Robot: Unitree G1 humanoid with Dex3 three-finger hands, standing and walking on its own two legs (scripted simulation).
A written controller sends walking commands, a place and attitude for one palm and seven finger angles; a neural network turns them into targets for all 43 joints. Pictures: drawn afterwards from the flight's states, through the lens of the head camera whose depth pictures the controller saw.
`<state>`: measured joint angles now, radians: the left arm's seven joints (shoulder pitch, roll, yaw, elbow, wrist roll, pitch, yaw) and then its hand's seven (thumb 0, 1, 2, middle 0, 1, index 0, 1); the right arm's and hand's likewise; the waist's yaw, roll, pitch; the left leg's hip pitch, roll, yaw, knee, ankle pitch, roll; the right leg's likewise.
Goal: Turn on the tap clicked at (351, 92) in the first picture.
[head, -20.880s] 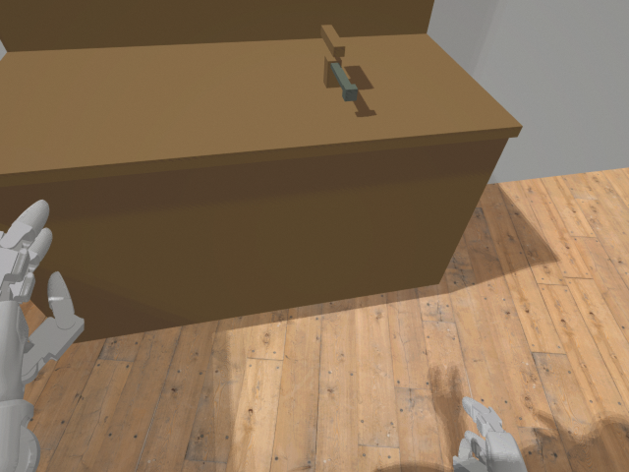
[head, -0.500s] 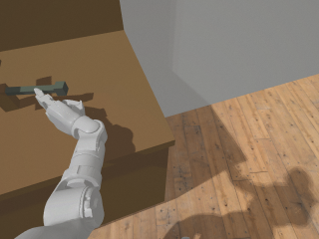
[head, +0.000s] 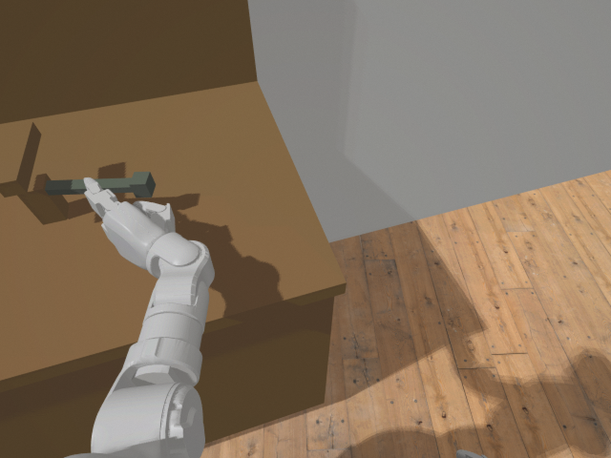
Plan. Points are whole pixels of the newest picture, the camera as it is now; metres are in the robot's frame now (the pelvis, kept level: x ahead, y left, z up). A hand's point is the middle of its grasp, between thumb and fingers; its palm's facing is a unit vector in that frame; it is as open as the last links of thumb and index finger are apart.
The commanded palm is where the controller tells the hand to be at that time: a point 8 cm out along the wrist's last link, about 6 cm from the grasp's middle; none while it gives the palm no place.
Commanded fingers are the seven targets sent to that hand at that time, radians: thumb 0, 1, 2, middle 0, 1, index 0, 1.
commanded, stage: lift the hand up off the lever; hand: left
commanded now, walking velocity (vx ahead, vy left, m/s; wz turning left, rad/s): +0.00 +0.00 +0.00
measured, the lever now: (142, 184) +0.49 +0.25 +0.08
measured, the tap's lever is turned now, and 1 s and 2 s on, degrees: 75 75 75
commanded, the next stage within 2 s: draw the hand back beside the body in 1.62 s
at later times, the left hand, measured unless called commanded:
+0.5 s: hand (165, 207) +0.42 +0.19 +0.11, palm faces +0.81 -0.58 -0.11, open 7.8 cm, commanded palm +0.36 +0.21 +0.12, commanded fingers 0.00 0.90 0.90 -0.15 -0.15 -0.15 -0.15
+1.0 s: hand (160, 195) +0.42 +0.19 +0.13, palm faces +0.80 -0.59 -0.11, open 7.8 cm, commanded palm +0.36 +0.21 +0.14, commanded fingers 0.00 0.90 0.90 -0.15 -0.15 -0.15 -0.15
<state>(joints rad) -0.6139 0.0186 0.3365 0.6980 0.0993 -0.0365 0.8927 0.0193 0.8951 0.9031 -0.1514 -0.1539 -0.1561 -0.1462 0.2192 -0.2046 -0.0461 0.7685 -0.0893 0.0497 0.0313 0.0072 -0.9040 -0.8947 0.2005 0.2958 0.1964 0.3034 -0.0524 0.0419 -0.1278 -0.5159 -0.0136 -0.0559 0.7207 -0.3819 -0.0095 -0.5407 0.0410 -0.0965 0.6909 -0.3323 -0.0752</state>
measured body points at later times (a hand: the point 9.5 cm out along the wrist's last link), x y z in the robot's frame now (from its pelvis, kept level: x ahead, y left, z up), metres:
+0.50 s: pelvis +0.00 +0.00 +0.01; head +0.02 -0.02 +0.46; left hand +0.37 +0.22 +0.12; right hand +0.12 -0.24 -0.13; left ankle -0.02 +0.13 -0.71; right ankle +0.01 -0.07 -0.72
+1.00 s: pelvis +0.00 +0.00 +0.01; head +0.02 -0.01 +0.46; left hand +0.38 +0.22 +0.14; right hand +0.13 -0.24 -0.12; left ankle -0.02 +0.13 -0.71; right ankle +0.01 -0.07 -0.72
